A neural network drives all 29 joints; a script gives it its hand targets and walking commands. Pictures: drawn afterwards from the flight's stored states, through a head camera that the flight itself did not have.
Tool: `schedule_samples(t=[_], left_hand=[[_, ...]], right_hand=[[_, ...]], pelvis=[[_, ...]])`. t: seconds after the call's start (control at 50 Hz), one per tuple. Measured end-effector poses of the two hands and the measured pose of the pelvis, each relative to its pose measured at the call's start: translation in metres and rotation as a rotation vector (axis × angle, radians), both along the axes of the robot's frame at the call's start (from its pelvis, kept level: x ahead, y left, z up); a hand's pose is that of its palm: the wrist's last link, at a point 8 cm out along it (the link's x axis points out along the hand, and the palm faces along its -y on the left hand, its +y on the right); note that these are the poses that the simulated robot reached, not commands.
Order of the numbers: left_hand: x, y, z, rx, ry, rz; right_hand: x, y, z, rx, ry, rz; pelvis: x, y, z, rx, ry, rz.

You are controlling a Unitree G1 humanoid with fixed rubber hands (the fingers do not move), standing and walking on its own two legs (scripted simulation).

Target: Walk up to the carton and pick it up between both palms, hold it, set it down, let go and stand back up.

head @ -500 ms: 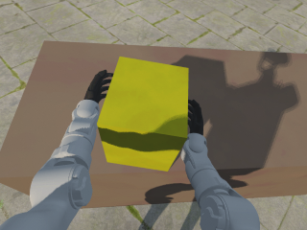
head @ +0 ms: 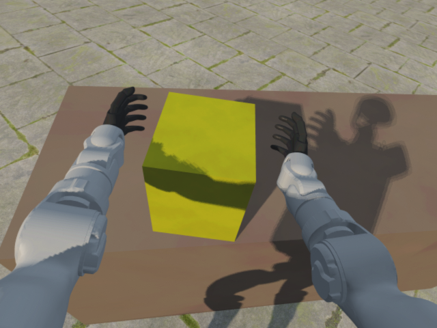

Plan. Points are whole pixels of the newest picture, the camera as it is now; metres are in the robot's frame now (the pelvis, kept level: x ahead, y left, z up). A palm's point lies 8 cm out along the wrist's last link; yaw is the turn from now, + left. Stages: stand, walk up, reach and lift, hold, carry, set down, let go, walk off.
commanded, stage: set down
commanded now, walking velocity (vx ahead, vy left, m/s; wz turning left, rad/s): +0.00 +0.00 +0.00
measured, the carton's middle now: (202, 169) +0.45 -0.01 +0.01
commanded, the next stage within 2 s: none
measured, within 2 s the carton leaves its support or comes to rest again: neither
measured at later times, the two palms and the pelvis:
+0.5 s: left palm (103, 84) +0.47 +0.16 +0.21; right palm (304, 118) +0.41 -0.17 +0.20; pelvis +0.00 -0.02 +0.01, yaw +1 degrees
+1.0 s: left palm (94, 120) +0.42 +0.18 +0.18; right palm (310, 156) +0.36 -0.17 +0.16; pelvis +0.00 -0.02 +0.01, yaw +0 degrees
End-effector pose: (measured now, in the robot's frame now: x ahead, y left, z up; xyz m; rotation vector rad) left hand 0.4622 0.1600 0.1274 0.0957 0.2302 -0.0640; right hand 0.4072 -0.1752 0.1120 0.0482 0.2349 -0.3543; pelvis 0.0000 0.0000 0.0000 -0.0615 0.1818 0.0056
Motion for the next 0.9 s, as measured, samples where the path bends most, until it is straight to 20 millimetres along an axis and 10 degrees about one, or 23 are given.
schedule_samples(t=[0.34, 0.9], left_hand=[[0.000, -0.001, 0.077, -0.016, -0.023, 0.043], [-0.019, 0.008, 0.063, -0.020, 0.015, -0.016]], right_hand=[[0.002, 0.012, 0.084, -0.013, 0.010, 0.060], [-0.029, 0.001, 0.049, 0.060, -0.031, 0.057]], pelvis=[[-0.014, -0.014, 0.005, 0.027, -0.048, 0.006], [0.008, -0.025, 0.013, 0.034, -0.244, -0.003]])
